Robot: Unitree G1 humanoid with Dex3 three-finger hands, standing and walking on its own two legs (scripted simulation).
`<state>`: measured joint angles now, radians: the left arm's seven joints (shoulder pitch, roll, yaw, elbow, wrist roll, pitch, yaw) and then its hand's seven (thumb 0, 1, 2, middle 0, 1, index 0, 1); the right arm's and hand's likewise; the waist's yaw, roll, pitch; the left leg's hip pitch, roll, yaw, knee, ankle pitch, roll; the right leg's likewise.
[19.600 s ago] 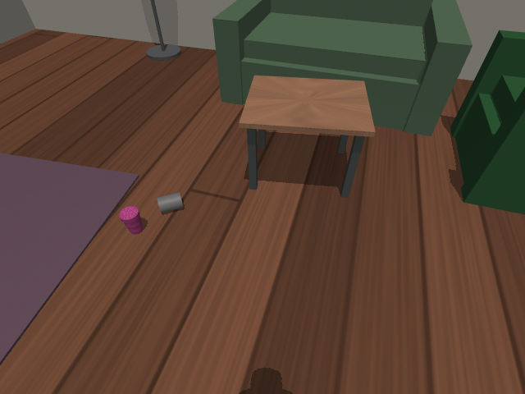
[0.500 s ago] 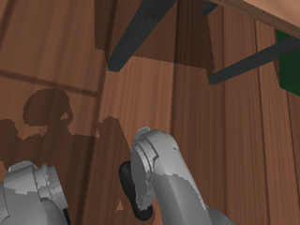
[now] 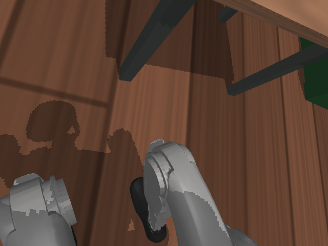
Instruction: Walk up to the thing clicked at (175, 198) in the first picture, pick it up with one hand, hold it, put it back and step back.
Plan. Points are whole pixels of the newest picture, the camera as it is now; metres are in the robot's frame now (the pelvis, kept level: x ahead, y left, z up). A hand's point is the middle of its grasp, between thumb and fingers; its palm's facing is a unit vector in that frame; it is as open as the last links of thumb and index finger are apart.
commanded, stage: close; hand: left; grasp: from above
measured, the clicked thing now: out of the picture +0.43 +0.35 -0.26
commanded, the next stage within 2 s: settle in 0.72 s
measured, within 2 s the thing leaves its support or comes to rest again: leaves its support in 1.16 s
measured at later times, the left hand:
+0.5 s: hand out of the picture +0.42 +0.34 -0.24, palm faces -0.41 -0.19 -0.89, open 11.2 cm
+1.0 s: hand out of the picture +0.42 +0.34 -0.24, palm faces -0.42 -0.20 -0.89, open 11.2 cm
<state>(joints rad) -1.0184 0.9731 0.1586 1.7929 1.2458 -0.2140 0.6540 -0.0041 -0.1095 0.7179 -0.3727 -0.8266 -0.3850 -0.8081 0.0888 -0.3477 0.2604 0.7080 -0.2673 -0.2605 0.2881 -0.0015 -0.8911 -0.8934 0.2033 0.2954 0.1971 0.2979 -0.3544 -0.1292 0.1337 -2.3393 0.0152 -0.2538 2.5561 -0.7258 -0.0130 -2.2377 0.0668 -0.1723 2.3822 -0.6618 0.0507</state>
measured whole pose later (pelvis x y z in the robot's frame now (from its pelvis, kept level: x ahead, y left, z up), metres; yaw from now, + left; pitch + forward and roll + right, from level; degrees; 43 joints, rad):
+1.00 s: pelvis +0.00 +0.00 +0.00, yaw +0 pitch +28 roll -14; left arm -1.03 0.98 0.14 1.77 1.21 -0.19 0.64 -0.01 -0.10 0.45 -0.63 -0.54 -0.63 -0.52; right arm 0.11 -0.35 0.27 0.70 -0.26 -0.28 0.29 0.00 -0.90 -0.90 0.20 0.30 0.20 0.30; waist -0.36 -0.13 0.15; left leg -2.33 0.02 -0.26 2.54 -0.73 -0.02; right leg -2.23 0.07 -0.18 2.36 -0.66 0.05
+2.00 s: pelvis +0.00 -0.01 +0.05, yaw +7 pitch +34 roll -8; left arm -0.88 0.69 0.09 1.31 1.14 -0.09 0.31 -0.01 -0.14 0.45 -0.70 -0.46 -0.70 -0.44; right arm 0.19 -0.30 0.04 0.73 -0.10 -0.06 0.18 0.00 -0.91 -0.90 0.20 0.30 0.20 0.30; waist -0.21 0.02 -0.11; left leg -2.28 0.00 -0.13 2.35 -0.67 -0.01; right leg -2.21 0.02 -0.08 2.26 -0.66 0.03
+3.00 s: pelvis +0.03 +0.00 +0.35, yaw +12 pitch +19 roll -3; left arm -0.35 0.43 -0.15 0.81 0.95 0.09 0.12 -0.01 -0.13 0.43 -0.70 -0.44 -0.71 -0.42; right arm 0.24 -0.24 -0.01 0.73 0.04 -0.02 -0.05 0.00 -0.89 -0.89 0.21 0.30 0.20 0.30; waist -0.08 0.04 -0.16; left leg -1.12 0.03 -0.04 1.30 -0.52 -0.01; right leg -1.08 0.02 -0.02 1.25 -0.50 0.01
